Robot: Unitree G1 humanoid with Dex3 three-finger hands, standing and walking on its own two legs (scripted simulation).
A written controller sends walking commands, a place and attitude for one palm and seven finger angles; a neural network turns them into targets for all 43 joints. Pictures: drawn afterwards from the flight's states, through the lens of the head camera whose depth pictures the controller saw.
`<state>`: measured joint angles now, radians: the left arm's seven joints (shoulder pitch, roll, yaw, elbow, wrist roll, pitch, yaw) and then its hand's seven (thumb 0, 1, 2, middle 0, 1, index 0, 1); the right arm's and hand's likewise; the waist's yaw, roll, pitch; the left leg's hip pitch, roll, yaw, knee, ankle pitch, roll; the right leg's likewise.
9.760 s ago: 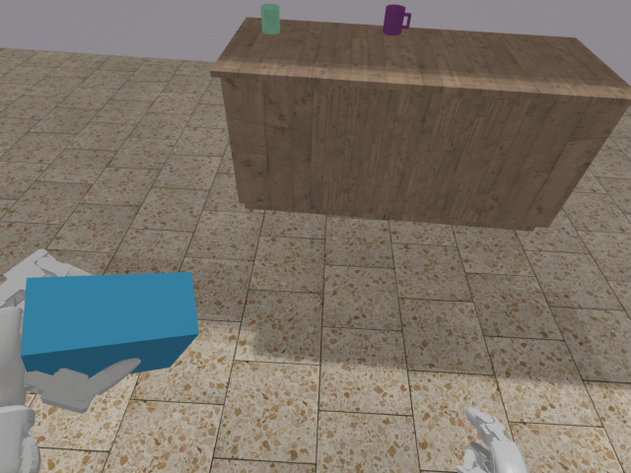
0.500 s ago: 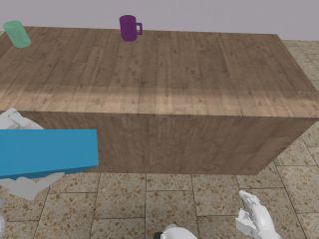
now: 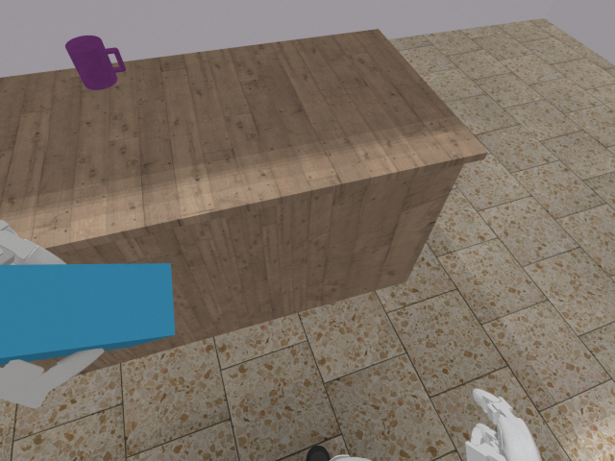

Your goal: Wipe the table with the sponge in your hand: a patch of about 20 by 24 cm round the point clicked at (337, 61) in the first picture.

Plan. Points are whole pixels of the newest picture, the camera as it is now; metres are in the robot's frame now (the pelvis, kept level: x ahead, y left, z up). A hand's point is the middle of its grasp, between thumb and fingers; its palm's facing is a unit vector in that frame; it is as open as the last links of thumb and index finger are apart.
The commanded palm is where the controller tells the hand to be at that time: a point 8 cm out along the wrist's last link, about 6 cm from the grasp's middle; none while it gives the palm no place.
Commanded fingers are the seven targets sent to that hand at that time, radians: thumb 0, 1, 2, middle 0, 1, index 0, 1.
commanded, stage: turn to face it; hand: left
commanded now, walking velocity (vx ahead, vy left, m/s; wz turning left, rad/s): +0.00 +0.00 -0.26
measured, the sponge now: (100, 313) +0.23 +0.20 +0.15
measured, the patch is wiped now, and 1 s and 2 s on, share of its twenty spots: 0.00 0.00 0.00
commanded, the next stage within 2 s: take the last steps up to it in 0.02 s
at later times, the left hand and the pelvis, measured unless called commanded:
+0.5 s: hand (61, 339) +0.20 +0.21 +0.17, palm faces +0.32 -0.80 -0.50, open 9.9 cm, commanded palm +0.14 +0.26 +0.18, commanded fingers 0.00 0.10 1.30 -1.20 -1.60 -1.20 -1.60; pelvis -0.03 -0.01 +0.01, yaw -2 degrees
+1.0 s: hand (21, 300) +0.23 +0.26 +0.17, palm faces +0.39 -0.78 -0.48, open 9.9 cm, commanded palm +0.17 +0.31 +0.18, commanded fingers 0.00 0.10 1.30 -1.20 -1.60 -1.20 -1.60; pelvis +0.01 +0.02 +0.00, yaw +1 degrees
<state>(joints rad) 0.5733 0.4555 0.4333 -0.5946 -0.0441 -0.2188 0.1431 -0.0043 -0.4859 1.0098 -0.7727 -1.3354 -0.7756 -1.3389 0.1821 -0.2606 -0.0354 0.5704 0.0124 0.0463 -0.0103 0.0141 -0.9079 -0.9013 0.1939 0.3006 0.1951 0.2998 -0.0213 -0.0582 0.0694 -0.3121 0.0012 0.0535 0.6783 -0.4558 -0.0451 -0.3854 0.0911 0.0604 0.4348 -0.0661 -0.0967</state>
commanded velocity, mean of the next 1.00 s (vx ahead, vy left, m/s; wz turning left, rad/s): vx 0.17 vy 0.14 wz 0.03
